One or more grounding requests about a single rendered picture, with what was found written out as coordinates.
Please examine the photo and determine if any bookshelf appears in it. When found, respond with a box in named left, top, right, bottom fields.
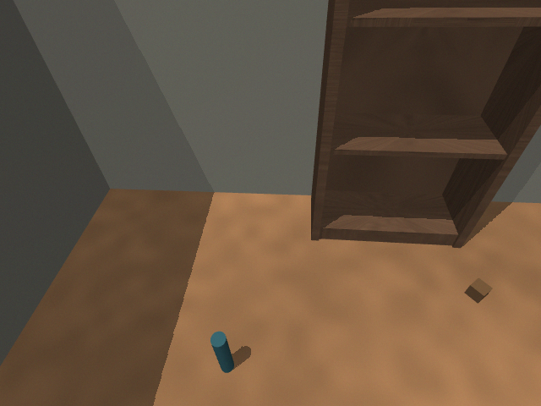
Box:
left=311, top=0, right=541, bottom=248

